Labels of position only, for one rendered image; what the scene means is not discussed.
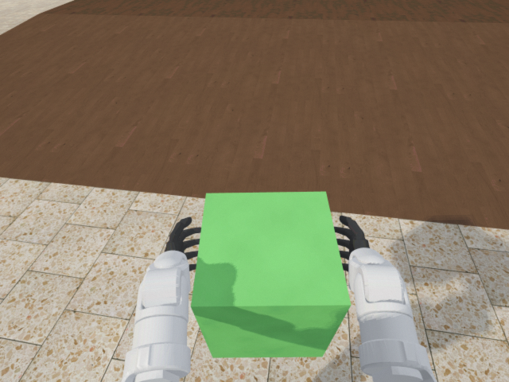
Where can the right robot forearm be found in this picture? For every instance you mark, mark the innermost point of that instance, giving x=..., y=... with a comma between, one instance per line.
x=390, y=351

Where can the left robot forearm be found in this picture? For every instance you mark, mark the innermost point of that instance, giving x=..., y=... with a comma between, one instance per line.
x=159, y=350

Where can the robot right hand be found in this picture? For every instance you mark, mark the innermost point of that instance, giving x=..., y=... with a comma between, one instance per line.
x=356, y=236

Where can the carton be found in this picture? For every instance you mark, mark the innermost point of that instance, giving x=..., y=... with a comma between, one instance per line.
x=269, y=279

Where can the robot left hand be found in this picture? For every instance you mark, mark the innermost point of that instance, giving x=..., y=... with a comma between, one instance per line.
x=177, y=236

